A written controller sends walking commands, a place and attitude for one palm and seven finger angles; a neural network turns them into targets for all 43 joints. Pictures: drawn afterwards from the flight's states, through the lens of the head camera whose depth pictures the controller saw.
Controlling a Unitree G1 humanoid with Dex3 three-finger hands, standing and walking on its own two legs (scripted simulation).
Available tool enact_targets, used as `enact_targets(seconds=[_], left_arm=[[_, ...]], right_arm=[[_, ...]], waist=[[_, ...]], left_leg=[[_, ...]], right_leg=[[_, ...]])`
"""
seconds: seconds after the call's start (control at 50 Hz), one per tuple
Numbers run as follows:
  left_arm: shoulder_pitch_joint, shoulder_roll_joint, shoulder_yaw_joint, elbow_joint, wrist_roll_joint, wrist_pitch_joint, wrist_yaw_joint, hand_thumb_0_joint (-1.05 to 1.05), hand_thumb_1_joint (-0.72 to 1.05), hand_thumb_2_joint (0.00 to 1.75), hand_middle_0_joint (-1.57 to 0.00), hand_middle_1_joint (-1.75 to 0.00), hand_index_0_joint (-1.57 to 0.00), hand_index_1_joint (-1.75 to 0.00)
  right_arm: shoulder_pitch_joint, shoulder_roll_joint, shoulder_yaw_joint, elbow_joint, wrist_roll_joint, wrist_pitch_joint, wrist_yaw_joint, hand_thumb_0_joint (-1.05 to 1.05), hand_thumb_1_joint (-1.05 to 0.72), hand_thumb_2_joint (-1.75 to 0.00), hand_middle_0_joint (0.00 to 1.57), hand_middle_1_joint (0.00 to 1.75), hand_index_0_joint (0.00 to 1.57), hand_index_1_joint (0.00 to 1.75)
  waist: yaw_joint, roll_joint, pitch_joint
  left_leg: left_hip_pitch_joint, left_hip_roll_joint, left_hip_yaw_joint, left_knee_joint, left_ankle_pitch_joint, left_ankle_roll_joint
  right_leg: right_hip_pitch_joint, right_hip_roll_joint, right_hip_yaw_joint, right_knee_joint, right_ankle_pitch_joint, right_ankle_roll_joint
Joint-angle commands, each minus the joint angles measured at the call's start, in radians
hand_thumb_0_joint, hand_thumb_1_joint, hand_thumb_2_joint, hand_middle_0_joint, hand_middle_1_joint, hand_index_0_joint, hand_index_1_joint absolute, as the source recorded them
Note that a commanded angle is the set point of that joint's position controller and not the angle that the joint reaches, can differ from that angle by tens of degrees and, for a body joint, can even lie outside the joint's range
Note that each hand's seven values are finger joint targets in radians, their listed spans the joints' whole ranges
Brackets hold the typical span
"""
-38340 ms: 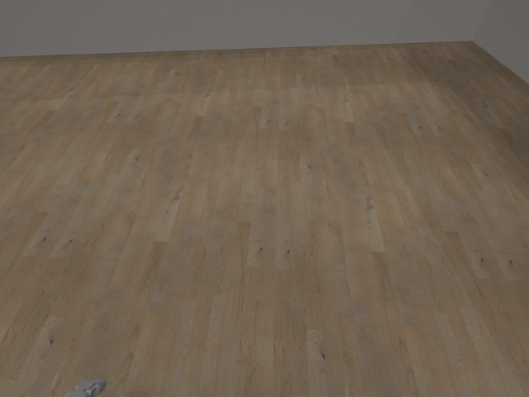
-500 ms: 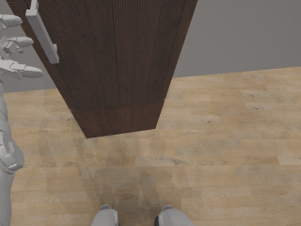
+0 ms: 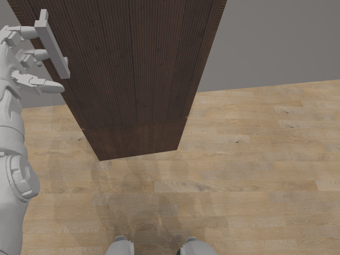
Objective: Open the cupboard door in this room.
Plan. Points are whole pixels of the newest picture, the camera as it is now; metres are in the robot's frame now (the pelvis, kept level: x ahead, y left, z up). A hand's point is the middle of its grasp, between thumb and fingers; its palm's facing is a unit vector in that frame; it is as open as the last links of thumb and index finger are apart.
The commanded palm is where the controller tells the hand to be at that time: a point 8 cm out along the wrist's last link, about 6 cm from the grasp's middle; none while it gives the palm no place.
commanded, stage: slide the fingers in behind the handle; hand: left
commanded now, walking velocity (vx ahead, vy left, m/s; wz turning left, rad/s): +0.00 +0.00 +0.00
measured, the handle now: (55, 46) +0.56 +0.22 +0.12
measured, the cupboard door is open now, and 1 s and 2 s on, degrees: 0 0 1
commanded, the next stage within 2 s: close the thumb around the handle in 1.08 s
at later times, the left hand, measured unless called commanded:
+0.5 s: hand (56, 63) +0.51 +0.21 +0.11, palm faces +0.09 -1.00 +0.01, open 13.9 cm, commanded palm +0.49 +0.25 +0.12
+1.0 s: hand (65, 64) +0.51 +0.19 +0.12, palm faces +0.10 -0.99 +0.00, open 14.0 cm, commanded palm +0.48 +0.24 +0.12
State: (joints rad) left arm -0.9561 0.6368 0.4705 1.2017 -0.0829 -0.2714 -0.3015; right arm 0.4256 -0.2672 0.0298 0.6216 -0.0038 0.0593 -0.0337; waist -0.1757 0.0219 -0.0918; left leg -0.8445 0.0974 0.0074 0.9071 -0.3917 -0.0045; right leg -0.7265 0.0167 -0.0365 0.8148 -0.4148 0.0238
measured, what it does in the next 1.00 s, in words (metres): stands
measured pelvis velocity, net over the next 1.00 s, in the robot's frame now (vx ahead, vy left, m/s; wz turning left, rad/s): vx -0.01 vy -0.01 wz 0.01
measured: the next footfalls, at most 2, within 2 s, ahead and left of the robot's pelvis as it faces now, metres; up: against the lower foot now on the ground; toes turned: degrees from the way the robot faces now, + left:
none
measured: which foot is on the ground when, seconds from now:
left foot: down 0.00-1.00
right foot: down 0.00-1.00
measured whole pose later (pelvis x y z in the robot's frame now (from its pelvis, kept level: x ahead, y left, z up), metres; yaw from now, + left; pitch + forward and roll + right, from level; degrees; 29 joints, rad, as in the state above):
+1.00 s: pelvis -0.01 -0.01 +0.00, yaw +0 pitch +17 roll -3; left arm -0.96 0.51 0.42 1.20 -0.07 -0.31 -0.17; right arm 0.42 -0.27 0.01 0.64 -0.01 0.04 -0.02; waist -0.17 0.03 -0.09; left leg -0.81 0.09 0.01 0.89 -0.38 -0.02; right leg -0.71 0.01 -0.04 0.83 -0.42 0.01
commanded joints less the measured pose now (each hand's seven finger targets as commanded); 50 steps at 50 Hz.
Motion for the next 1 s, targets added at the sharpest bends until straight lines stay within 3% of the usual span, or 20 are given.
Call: enact_targets(seconds=[0.0, 0.14, 0.22, 0.26, 0.32, 0.36, 0.44, 0.48, 0.52, 0.58, 0.6, 0.62, 0.64, 0.68, 0.7, 0.76, 0.82, 0.86, 0.9, 0.98], left_arm=[[-0.447, 0.224, -0.012, -0.221, -0.020, -0.068, 0.019, 0.00, -0.50, 0.30, -0.30, -1.20, -0.30, -1.20], [-0.471, 0.218, -0.005, -0.249, -0.013, -0.081, 0.053, 0.00, -0.50, 0.30, -0.30, -1.20, -0.30, -1.20], [-0.498, 0.130, -0.068, -0.255, -0.013, -0.077, 0.065, 0.00, -0.50, 0.30, -0.30, -1.20, -0.30, -1.20], [-0.525, 0.166, -0.035, -0.240, -0.017, -0.074, 0.077, 0.00, -0.50, 0.30, -0.30, -1.20, -0.30, -1.20], [-0.502, 0.147, -0.048, -0.236, -0.008, -0.073, 0.089, 0.00, -0.50, 0.30, -0.30, -1.20, -0.30, -1.20], [-0.509, 0.159, -0.043, -0.262, 0.002, -0.086, 0.094, 0.00, -0.50, 0.30, -0.30, -1.20, -0.30, -1.20], [-0.497, 0.130, -0.046, -0.236, -0.013, -0.084, 0.096, 0.00, -0.50, 0.30, -0.30, -1.20, -0.30, -1.20], [-0.465, 0.143, -0.028, -0.244, -0.015, -0.083, 0.099, 0.00, -0.50, 0.30, -0.30, -1.20, -0.30, -1.20], [-0.461, 0.104, -0.060, -0.264, -0.007, -0.085, 0.107, 0.00, -0.50, 0.30, -0.30, -1.20, -0.30, -1.20], [-0.471, 0.097, -0.052, -0.251, -0.008, -0.083, 0.129, 0.00, -0.50, 0.30, -0.30, -1.20, -0.30, -1.20], [-0.459, 0.130, -0.028, -0.252, -0.003, -0.083, 0.137, 0.00, -0.50, 0.30, -0.30, -1.20, -0.30, -1.20], [-0.452, 0.103, -0.047, -0.238, -0.003, -0.078, 0.141, 0.00, -0.50, 0.30, -0.30, -1.20, -0.30, -1.20], [-0.467, 0.137, -0.021, -0.256, 0.001, -0.088, 0.148, 0.00, -0.50, 0.30, -0.30, -1.20, -0.30, -1.20], [-0.470, 0.113, -0.038, -0.270, 0.008, -0.096, 0.158, 0.00, -0.50, 0.30, -0.30, -1.20, -0.30, -1.20], [-0.444, 0.133, -0.024, -0.253, 0.016, -0.098, 0.161, 0.00, -0.50, 0.30, -0.30, -1.20, -0.30, -1.20], [-0.497, 0.117, -0.050, -0.265, 0.014, -0.109, 0.159, 0.00, -0.50, 0.30, -0.30, -1.20, -0.30, -1.20], [-0.468, 0.121, -0.038, -0.234, 0.003, -0.104, 0.150, 0.00, -0.50, 0.30, -0.30, -1.20, -0.30, -1.20], [-0.466, 0.154, -0.020, -0.232, 0.006, -0.107, 0.143, 0.00, -0.50, 0.30, -0.30, -1.20, -0.30, -1.20], [-0.485, 0.111, -0.059, -0.231, 0.005, -0.103, 0.136, 0.00, -0.50, 0.30, -0.30, -1.20, -0.30, -1.20], [-0.477, 0.138, -0.040, -0.205, -0.002, -0.099, 0.132, 0.00, -0.50, 0.30, -0.30, -1.20, -0.30, -1.20]], right_arm=[[0.163, -0.183, -0.070, -0.039, 0.001, -0.014, -0.007, 0.00, -0.90, -0.90, 0.20, 0.30, 0.20, 0.30], [0.161, -0.182, -0.072, -0.039, -0.004, -0.015, -0.002, 0.00, -0.90, -0.90, 0.20, 0.30, 0.20, 0.30], [0.150, -0.176, -0.076, -0.031, -0.002, -0.017, 0.003, 0.00, -0.90, -0.90, 0.20, 0.30, 0.20, 0.30], [0.156, -0.181, -0.075, -0.025, -0.003, -0.018, 0.000, 0.00, -0.90, -0.90, 0.20, 0.30, 0.20, 0.30], [0.157, -0.176, -0.073, -0.027, -0.006, -0.022, 0.006, 0.00, -0.90, -0.90, 0.20, 0.30, 0.20, 0.30], [0.158, -0.174, -0.073, -0.027, -0.008, -0.023, 0.009, 0.00, -0.90, -0.90, 0.20, 0.30, 0.20, 0.30], [0.164, -0.173, -0.075, -0.020, -0.008, -0.022, 0.009, 0.00, -0.90, -0.90, 0.20, 0.30, 0.20, 0.30], [0.157, -0.172, -0.077, -0.027, -0.006, -0.022, 0.010, 0.00, -0.90, -0.90, 0.20, 0.30, 0.20, 0.30], [0.151, -0.165, -0.077, -0.031, -0.006, -0.023, 0.016, 0.00, -0.90, -0.90, 0.20, 0.30, 0.20, 0.30], [0.154, -0.166, -0.080, -0.030, -0.008, -0.023, 0.016, 0.00, -0.90, -0.90, 0.20, 0.30, 0.20, 0.30], [0.155, -0.168, -0.079, -0.032, -0.008, -0.023, 0.016, 0.00, -0.90, -0.90, 0.20, 0.30, 0.20, 0.30], [0.151, -0.166, -0.078, -0.036, -0.007, -0.023, 0.018, 0.00, -0.90, -0.90, 0.20, 0.30, 0.20, 0.30], [0.157, -0.168, -0.077, -0.034, -0.009, -0.023, 0.016, 0.00, -0.90, -0.90, 0.20, 0.30, 0.20, 0.30], [0.147, -0.163, -0.079, -0.037, -0.009, -0.026, 0.018, 0.00, -0.90, -0.90, 0.20, 0.30, 0.20, 0.30], [0.149, -0.165, -0.080, -0.038, -0.008, -0.024, 0.017, 0.00, -0.90, -0.90, 0.20, 0.30, 0.20, 0.30], [0.146, -0.167, -0.080, -0.034, -0.005, -0.027, 0.013, 0.00, -0.90, -0.90, 0.20, 0.30, 0.20, 0.30], [0.146, -0.168, -0.079, -0.031, -0.004, -0.030, 0.011, 0.00, -0.90, -0.90, 0.20, 0.30, 0.20, 0.30], [0.145, -0.171, -0.079, -0.030, -0.002, -0.030, 0.007, 0.00, -0.90, -0.90, 0.20, 0.30, 0.20, 0.30], [0.140, -0.166, -0.077, -0.029, -0.001, -0.030, 0.006, 0.00, -0.90, -0.90, 0.20, 0.30, 0.20, 0.30], [0.140, -0.170, -0.075, -0.027, 0.000, -0.031, 0.002, 0.00, -0.90, -0.90, 0.20, 0.30, 0.20, 0.30]], waist=[[-0.005, 0.156, -0.429], [-0.002, 0.143, -0.467], [-0.020, 0.168, -0.443], [-0.021, 0.142, -0.444], [-0.015, 0.127, -0.450], [-0.008, 0.156, -0.477], [-0.015, 0.113, -0.444], [0.005, 0.128, -0.466], [0.006, 0.154, -0.453], [-0.004, 0.103, -0.437], [0.010, 0.107, -0.440], [0.003, 0.091, -0.423], [0.010, 0.093, -0.435], [0.009, 0.120, -0.443], [0.015, 0.093, -0.438], [-0.008, 0.091, -0.430], [-0.002, 0.058, -0.429], [0.003, 0.079, -0.440], [-0.012, 0.088, -0.414], [-0.006, 0.091, -0.410]], left_leg=[[0.472, -0.052, -0.040, -0.061, 0.414, 0.029], [0.483, -0.053, -0.047, -0.051, 0.449, 0.029], [0.509, -0.049, -0.053, -0.056, 0.423, 0.023], [0.490, -0.049, -0.056, -0.058, 0.420, 0.025], [0.469, -0.055, -0.047, -0.058, 0.407, 0.029], [0.483, -0.056, -0.046, -0.053, 0.432, 0.028], [0.463, -0.058, -0.045, -0.057, 0.413, 0.031], [0.460, -0.059, -0.037, -0.061, 0.415, 0.028], [0.474, -0.059, -0.037, -0.064, 0.417, 0.025], [0.445, -0.061, -0.032, -0.067, 0.389, 0.030], [0.430, -0.061, -0.030, -0.072, 0.381, 0.029], [0.415, -0.064, -0.025, -0.074, 0.366, 0.032], [0.416, -0.065, -0.028, -0.071, 0.376, 0.033], [0.432, -0.065, -0.024, -0.072, 0.373, 0.030], [0.416, -0.064, -0.023, -0.073, 0.364, 0.030], [0.414, -0.065, -0.022, -0.076, 0.338, 0.034], [0.394, -0.068, -0.017, -0.077, 0.324, 0.036], [0.391, -0.069, -0.015, -0.076, 0.331, 0.036], [0.395, -0.069, -0.013, -0.076, 0.317, 0.037], [0.381, -0.070, -0.015, -0.078, 0.303, 0.036]], right_leg=[[0.029, 0.051, -0.019, -0.072, 0.359, -0.028], [0.044, 0.050, -0.018, -0.056, 0.385, -0.031], [-0.004, 0.050, -0.022, -0.067, 0.343, -0.031], [0.011, 0.048, -0.020, -0.064, 0.351, -0.029], [0.035, 0.048, -0.017, -0.066, 0.359, -0.027], [0.044, 0.047, -0.014, -0.058, 0.381, -0.030], [0.053, 0.050, -0.017, -0.066, 0.377, -0.031], [0.074, 0.048, -0.014, -0.065, 0.387, -0.030], [0.056, 0.049, -0.019, -0.063, 0.376, -0.032], [0.070, 0.048, -0.013, -0.072, 0.373, -0.026], [0.088, 0.047, -0.012, -0.069, 0.374, -0.028], [0.090, 0.047, -0.011, -0.073, 0.372, -0.026], [0.105, 0.046, -0.009, -0.068, 0.382, -0.029], [0.091, 0.045, -0.008, -0.069, 0.377, -0.027], [0.100, 0.044, -0.007, -0.069, 0.370, -0.027], [0.093, 0.043, 0.000, -0.076, 0.362, -0.024], [0.116, 0.043, 0.005, -0.083, 0.366, -0.022], [0.122, 0.040, 0.008, -0.079, 0.377, -0.022], [0.100, 0.040, 0.006, -0.086, 0.364, -0.020], [0.101, 0.039, 0.009, -0.088, 0.349, -0.021]])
